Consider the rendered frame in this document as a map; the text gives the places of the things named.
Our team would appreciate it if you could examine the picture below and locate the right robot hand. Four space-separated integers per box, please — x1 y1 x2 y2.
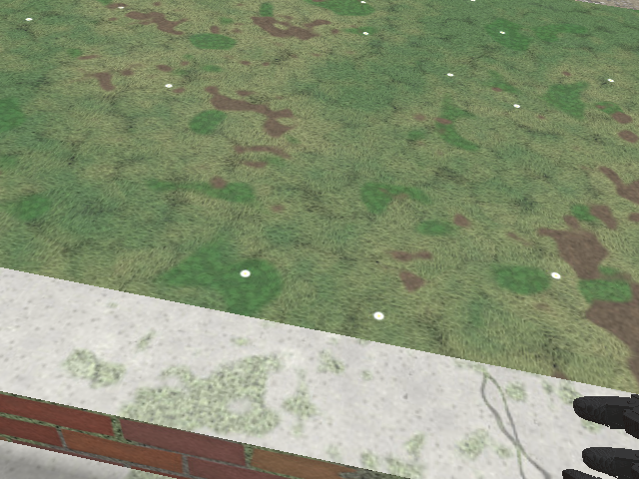
562 394 639 479

